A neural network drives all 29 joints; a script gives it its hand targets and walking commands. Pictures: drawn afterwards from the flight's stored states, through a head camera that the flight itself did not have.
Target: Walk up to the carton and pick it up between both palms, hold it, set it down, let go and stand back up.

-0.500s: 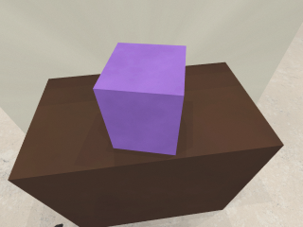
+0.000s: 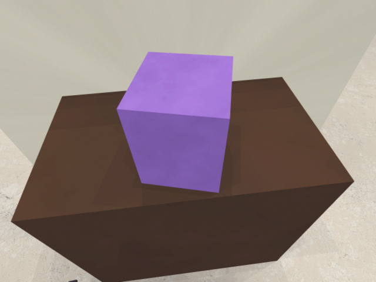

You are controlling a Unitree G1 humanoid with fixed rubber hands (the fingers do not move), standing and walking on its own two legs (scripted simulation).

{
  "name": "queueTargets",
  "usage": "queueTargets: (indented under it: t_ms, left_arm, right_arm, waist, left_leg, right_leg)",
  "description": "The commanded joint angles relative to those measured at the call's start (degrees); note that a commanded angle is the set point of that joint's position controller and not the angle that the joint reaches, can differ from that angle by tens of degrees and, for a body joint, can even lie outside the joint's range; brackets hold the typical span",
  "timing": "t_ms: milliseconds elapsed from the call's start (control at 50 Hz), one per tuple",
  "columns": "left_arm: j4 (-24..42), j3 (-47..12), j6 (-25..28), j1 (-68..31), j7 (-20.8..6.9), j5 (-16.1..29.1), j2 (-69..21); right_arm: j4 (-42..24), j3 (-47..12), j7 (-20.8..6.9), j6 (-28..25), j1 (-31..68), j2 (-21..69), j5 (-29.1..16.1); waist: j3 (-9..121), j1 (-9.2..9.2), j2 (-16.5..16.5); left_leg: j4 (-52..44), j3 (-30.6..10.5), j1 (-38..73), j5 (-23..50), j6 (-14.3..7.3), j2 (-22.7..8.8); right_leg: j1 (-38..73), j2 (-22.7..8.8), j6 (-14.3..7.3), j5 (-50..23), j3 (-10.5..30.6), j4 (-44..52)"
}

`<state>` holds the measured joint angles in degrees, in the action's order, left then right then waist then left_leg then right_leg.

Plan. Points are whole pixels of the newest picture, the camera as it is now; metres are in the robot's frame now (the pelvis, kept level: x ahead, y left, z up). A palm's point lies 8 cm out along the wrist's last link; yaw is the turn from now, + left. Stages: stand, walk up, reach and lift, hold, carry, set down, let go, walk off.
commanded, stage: stand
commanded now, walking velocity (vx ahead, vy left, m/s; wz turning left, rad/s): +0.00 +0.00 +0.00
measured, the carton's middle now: (184, 123) +0.45 +0.05 +0.09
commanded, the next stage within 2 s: none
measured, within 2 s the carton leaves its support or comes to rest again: neither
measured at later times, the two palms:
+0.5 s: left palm out of the picture +0.09 +0.32 -0.11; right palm out of the picture +0.09 -0.32 -0.10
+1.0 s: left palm out of the picture +0.08 +0.32 -0.11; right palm out of the picture +0.09 -0.32 -0.10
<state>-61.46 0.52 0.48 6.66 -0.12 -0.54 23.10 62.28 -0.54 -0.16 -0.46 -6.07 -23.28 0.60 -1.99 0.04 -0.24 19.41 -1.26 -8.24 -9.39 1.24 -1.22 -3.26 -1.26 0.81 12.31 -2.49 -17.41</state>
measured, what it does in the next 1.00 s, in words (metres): stands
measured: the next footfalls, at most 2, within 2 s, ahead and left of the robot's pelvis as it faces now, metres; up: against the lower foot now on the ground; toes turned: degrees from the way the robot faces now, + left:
none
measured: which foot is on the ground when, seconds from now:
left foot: down 0.00-1.00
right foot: down 0.00-1.00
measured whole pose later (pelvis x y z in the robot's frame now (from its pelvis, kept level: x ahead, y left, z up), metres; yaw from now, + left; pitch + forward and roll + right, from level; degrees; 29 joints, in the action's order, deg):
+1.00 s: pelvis +0.00 +0.00 +0.00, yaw +1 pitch -2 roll +0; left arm -61.6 0.7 0.3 6.4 -0.1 -0.5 23.2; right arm 62.0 -0.5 -0.1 -0.4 -5.9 -23.3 0.6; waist -1.9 -0.1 -0.3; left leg 19.4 -1.9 -8.2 -9.4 1.5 -1.2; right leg -3.1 -1.4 0.8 12.7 -2.9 -17.7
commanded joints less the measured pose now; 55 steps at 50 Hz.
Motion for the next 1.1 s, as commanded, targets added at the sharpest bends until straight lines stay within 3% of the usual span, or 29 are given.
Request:
queueTargets:
  t_ms: [0,140,200,280,300,360,460,520,540,580,600,640,780,820,880,900,960,980,1020,1080]
  left_arm:
    - [2.3,2.1,0.6,-1.4,0.5,0.2,10.8]
    - [2.3,2.2,0.7,-2.2,0.4,-0.1,11.0]
    - [2.5,1.9,0.7,-2.3,0.5,-0.1,10.4]
    - [2.2,2.1,0.6,-2.3,0.5,0.0,11.0]
    - [2.5,2.0,0.6,-2.4,0.4,0.1,10.8]
    - [2.4,1.9,0.6,-1.7,0.3,0.2,10.2]
    - [2.4,1.8,0.5,-2.5,0.5,0.1,10.3]
    - [2.3,2.1,0.6,-2.2,0.4,0.0,10.4]
    - [2.2,1.9,0.6,-1.7,0.3,0.0,10.6]
    - [2.0,2.1,0.6,-2.0,0.3,0.0,10.6]
    - [2.2,2.0,0.7,-2.1,0.4,0.1,10.5]
    - [2.1,2.1,0.5,-2.0,0.3,0.0,10.7]
    - [2.1,2.0,0.5,-1.9,0.4,0.1,10.5]
    - [2.4,2.1,0.5,-2.0,0.3,-0.1,10.6]
    - [2.2,2.3,0.5,-2.3,0.4,0.0,10.8]
    - [1.9,2.3,0.4,-1.6,0.4,0.1,11.3]
    - [2.2,1.9,0.7,-1.7,0.4,0.2,10.1]
    - [1.9,2.2,0.5,-2.4,0.4,0.0,11.2]
    - [2.0,2.2,0.4,-2.1,0.3,-0.2,10.8]
    - [2.0,2.3,0.5,-1.7,0.4,0.1,11.1]
  right_arm:
    - [-2.1,1.9,0.5,-0.7,0.8,-10.5,-0.1]
    - [-2.5,1.8,0.4,-0.7,1.8,-9.9,-0.1]
    - [-2.4,1.9,0.4,-0.8,1.3,-10.4,0.1]
    - [-2.5,1.8,0.3,-0.6,1.7,-10.3,0.1]
    - [-2.6,1.7,0.4,-0.6,2.1,-10.1,-0.1]
    - [-2.6,1.8,0.4,-0.8,1.7,-10.5,0.0]
    - [-2.7,1.9,0.4,-0.6,2.4,-10.1,-0.1]
    - [-2.4,1.8,0.6,-0.7,1.4,-10.3,-0.1]
    - [-2.6,2.0,0.6,-0.7,1.6,-10.8,-0.1]
    - [-2.9,2.0,0.3,-0.7,2.3,-10.4,0.0]
    - [-2.8,1.8,0.3,-0.7,2.2,-10.3,0.0]
    - [-2.4,2.0,0.4,-0.8,1.8,-10.8,0.0]
    - [-2.6,2.1,0.4,-0.8,2.2,-10.7,0.2]
    - [-2.6,2.0,0.5,-0.5,2.1,-10.7,-0.1]
    - [-2.8,2.0,0.4,-0.7,2.6,-10.7,0.2]
    - [-2.6,1.8,0.3,-0.4,1.8,-10.0,-0.2]
    - [-2.8,1.9,0.6,-0.7,2.1,-10.1,0.0]
    - [-2.9,1.6,0.4,-0.7,2.1,-9.5,0.0]
    - [-2.5,1.9,0.6,-0.6,1.8,-10.2,0.1]
    - [-2.7,1.9,0.5,-0.5,1.1,-10.3,0.1]
  waist:
    - [3.8,0.18,0.6]
    - [3.1,0.10,-0.6]
    - [3.6,0.19,1.0]
    - [3.1,-0.02,-1.0]
    - [3.6,-0.35,0.7]
    - [2.8,-0.30,-0.3]
    - [2.6,-0.21,1.6]
    - [2.5,-0.25,-0.6]
    - [3.0,0.18,1.0]
    - [3.0,-0.17,0.3]
    - [3.0,-0.05,1.6]
    - [2.2,-0.17,-0.4]
    - [2.2,-0.12,1.0]
    - [2.9,-0.22,-0.8]
    - [2.9,-0.28,1.4]
    - [3.1,-0.20,-0.3]
    - [3.0,-0.15,1.5]
    - [2.1,-0.06,-0.2]
    - [2.0,-0.11,1.4]
    - [3.4,-0.18,-0.4]
  left_leg:
    - [-1.8,-5.0,2.7,10.1,-2.8,-6.0]
    - [-1.7,-4.7,2.1,10.6,-2.6,-6.0]
    - [-1.4,-4.2,2.3,11.0,-2.4,-5.7]
    - [-1.4,-4.8,2.5,11.6,-2.6,-5.9]
    - [-1.1,-4.7,2.2,12.3,-2.7,-6.1]
    - [-1.8,-4.9,1.6,11.9,-2.7,-5.9]
    - [-1.8,-4.6,1.6,11.1,-2.6,-5.9]
    - [-1.7,-5.2,1.8,10.3,-2.8,-6.0]
    - [-2.1,-5.3,2.1,8.9,-2.7,-5.7]
    - [-1.7,-4.8,1.8,9.3,-2.6,-5.8]
    - [-1.8,-4.8,2.0,10.2,-2.4,-5.7]
    - [-1.9,-5.3,1.7,9.4,-2.5,-6.0]
    - [-1.9,-5.5,1.3,10.3,-2.7,-6.0]
    - [-1.9,-5.1,2.2,9.6,-2.5,-6.0]
    - [-1.7,-4.7,1.9,9.5,-2.3,-5.6]
    - [-1.9,-5.4,1.8,11.0,-2.3,-5.7]
    - [-1.6,-4.9,1.5,9.7,-2.6,-5.6]
    - [-1.8,-5.4,1.1,10.6,-2.5,-5.8]
    - [-1.3,-5.0,1.4,9.9,-2.5,-5.8]
    - [-1.3,-5.2,1.9,11.4,-2.5,-5.7]
  right_leg:
    - [-1.5,-6.8,-2.0,-7.2,5.2,2.9]
    - [-1.5,-6.7,-1.9,-8.0,4.7,2.6]
    - [-1.0,-6.7,-1.8,-8.7,4.9,2.9]
    - [-1.8,-6.5,-1.8,-7.6,4.3,2.5]
    - [-1.0,-6.8,-1.8,-8.4,4.6,2.5]
    - [-1.1,-6.5,-1.8,-8.3,4.4,2.3]
    - [-1.5,-6.9,-2.0,-7.5,4.6,2.7]
    - [-1.4,-6.7,-1.9,-6.9,4.8,2.9]
    - [-1.6,-6.7,-1.9,-6.9,4.5,3.0]
    - [-1.4,-6.7,-1.9,-7.0,4.5,3.1]
    - [-1.7,-6.9,-2.0,-6.4,4.8,2.9]
    - [-1.6,-6.8,-1.8,-7.2,4.5,3.1]
    - [-2.0,-6.7,-1.8,-5.7,4.4,2.8]
    - [-2.2,-6.6,-1.8,-5.3,4.4,2.9]
    - [-1.7,-6.7,-1.7,-6.2,4.3,3.1]
    - [-1.4,-6.5,-1.7,-7.1,4.0,2.5]
    - [-1.4,-6.8,-1.9,-6.6,4.4,2.8]
    - [-1.7,-6.8,-1.9,-6.2,3.9,2.7]
    - [-1.9,-6.7,-1.7,-6.0,4.5,3.2]
    - [-1.1,-6.6,-1.8,-7.3,4.1,2.5]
